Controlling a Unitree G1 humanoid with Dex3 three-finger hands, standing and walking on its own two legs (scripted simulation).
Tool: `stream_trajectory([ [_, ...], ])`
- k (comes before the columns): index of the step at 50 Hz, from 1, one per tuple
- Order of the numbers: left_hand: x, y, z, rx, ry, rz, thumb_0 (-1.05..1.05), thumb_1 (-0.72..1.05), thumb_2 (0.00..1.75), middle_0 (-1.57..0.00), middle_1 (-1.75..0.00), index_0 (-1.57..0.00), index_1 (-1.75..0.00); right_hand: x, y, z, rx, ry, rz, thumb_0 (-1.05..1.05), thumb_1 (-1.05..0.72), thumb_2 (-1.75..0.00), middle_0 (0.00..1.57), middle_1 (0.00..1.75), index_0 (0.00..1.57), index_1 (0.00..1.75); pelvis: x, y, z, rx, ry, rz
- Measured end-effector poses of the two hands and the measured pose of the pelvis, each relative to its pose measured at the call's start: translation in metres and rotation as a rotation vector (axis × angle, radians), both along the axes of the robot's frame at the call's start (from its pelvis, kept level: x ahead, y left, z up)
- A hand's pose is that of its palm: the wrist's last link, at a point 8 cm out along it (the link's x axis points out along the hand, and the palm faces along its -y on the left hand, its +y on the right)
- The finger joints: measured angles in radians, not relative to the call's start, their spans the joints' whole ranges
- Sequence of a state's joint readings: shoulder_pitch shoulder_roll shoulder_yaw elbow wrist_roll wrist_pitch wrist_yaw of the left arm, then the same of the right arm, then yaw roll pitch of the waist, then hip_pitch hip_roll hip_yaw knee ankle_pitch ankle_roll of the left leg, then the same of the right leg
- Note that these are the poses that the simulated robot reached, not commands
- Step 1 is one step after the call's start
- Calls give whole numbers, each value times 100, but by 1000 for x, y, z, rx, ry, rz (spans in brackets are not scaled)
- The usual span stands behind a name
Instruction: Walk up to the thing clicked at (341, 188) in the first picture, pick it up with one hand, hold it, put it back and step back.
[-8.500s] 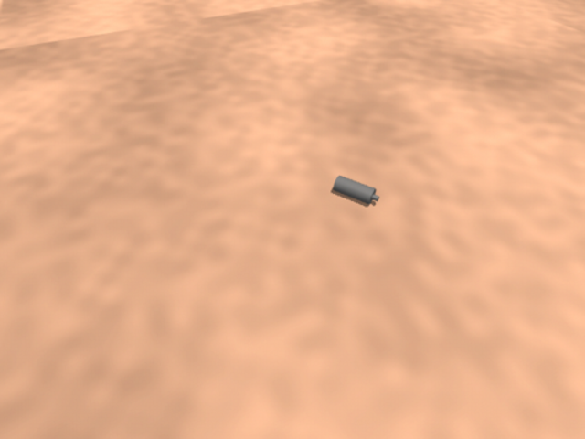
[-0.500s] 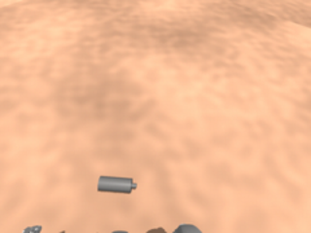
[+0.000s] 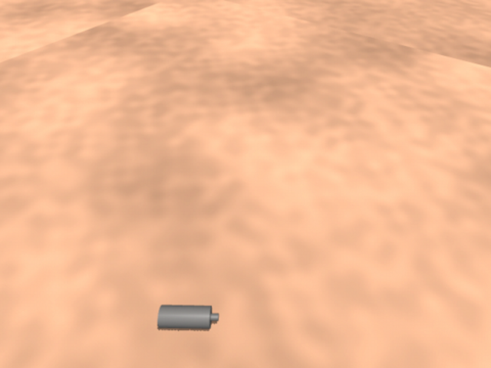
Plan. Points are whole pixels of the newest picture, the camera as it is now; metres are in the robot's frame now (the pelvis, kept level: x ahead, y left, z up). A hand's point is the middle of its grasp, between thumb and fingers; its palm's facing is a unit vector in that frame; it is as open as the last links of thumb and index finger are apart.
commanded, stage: walk up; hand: left
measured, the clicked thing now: (189, 316) +0.44 +0.22 -0.74
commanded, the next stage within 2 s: stand in 0.70 s
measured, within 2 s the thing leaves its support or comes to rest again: neither
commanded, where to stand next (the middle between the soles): +0.05 -0.01 m, yaw +0 degrees
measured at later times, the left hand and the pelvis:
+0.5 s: hand out of the picture +0.09 +0.24 -0.15, palm faces -0.03 -0.94 -0.33, open 7.3 cm; pelvis +0.01 -0.01 +0.00, yaw -1 degrees
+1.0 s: hand out of the picture +0.09 +0.25 -0.15, palm faces -0.04 -0.93 -0.35, open 7.3 cm; pelvis +0.01 +0.00 +0.01, yaw -1 degrees
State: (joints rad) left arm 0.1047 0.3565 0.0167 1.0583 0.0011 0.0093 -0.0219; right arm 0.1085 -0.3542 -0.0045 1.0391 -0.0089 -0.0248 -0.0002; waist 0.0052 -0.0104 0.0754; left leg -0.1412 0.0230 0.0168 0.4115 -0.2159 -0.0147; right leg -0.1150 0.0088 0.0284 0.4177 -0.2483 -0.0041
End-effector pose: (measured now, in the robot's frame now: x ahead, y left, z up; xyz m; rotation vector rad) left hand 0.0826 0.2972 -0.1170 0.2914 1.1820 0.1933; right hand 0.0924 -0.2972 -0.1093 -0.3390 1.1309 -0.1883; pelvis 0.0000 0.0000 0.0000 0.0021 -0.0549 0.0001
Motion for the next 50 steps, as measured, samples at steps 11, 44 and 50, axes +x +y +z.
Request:
stream_trajectory([
  [11,11,-5,6,10,-2,-16,0,91,90,-21,-30,-21,-30,-18,-14,1,-9,31,-42,1,-90,-89,20,30,20,30,1,-6,4,0,6,-10],
  [44,11,-7,6,21,28,-25,0,91,90,-21,-30,-21,-30,-13,-6,-3,19,62,-52,1,-90,-89,20,30,20,30,8,-5,6,0,19,-19],
  [50,7,-3,7,32,38,-25,0,91,90,-21,-30,-21,-30,-15,-3,-6,28,77,-50,1,-90,-89,20,30,20,30,8,-5,6,0,21,-16],
])
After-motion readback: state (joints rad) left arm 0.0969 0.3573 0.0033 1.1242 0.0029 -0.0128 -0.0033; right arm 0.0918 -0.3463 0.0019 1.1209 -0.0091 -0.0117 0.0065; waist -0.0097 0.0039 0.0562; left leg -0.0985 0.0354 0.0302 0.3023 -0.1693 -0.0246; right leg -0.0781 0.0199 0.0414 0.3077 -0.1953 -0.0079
